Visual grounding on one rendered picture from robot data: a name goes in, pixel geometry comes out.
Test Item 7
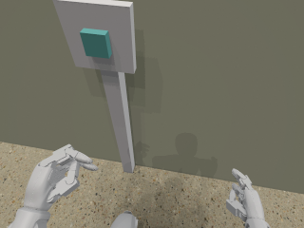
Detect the left robot thigh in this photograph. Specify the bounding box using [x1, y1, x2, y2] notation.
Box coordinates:
[110, 213, 139, 228]

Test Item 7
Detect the left robot hand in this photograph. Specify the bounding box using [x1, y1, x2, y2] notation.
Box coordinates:
[23, 144, 99, 211]

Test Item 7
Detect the left robot forearm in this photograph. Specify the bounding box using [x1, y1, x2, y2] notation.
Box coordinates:
[8, 207, 51, 228]

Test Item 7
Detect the button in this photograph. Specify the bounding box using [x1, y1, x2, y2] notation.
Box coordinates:
[80, 28, 112, 59]

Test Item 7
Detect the right robot forearm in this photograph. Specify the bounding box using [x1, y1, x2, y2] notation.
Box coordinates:
[244, 218, 271, 228]

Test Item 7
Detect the right robot hand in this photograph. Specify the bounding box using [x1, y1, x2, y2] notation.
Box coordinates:
[226, 168, 265, 222]

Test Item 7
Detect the panel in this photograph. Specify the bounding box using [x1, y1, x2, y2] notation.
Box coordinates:
[52, 0, 137, 174]

